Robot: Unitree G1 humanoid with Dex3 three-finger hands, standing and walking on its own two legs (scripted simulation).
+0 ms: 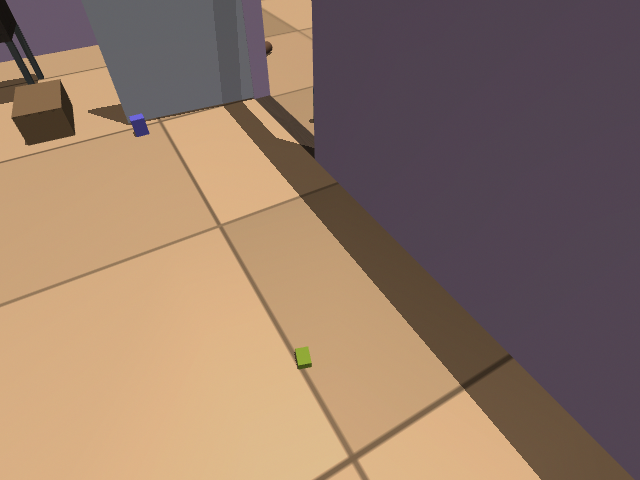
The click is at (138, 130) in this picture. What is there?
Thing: carton on end
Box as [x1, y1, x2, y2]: [129, 113, 149, 136]
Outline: 141,113 129,116 137,136 149,133
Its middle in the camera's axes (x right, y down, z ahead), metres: -1.07 -0.69 +2.40
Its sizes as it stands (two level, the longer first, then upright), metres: 0.077 0.067 0.106
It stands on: the floor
